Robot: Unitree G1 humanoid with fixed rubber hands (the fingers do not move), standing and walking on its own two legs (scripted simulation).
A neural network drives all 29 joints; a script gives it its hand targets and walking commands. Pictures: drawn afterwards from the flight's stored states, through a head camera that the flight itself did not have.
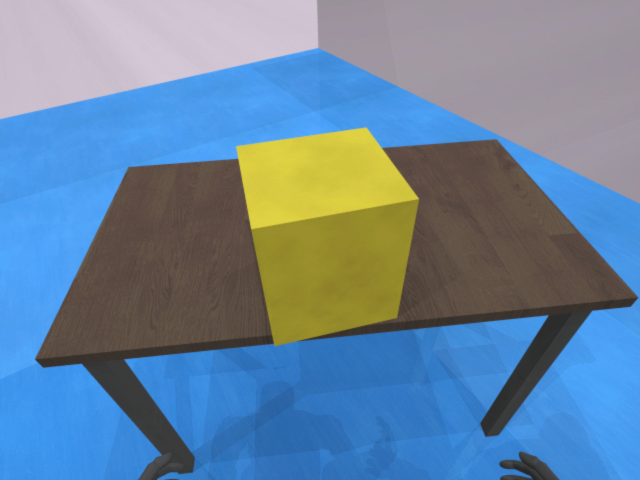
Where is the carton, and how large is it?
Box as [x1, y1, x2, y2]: [236, 127, 418, 345]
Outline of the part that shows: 366,127 236,146 250,225 274,345 394,318 397,315 418,198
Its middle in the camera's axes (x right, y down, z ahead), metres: +0.00 -0.01 +0.62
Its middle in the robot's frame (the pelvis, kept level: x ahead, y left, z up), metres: +0.49 +0.00 +0.06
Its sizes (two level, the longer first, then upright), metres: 0.210 0.200 0.250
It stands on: a table, 0.69 m high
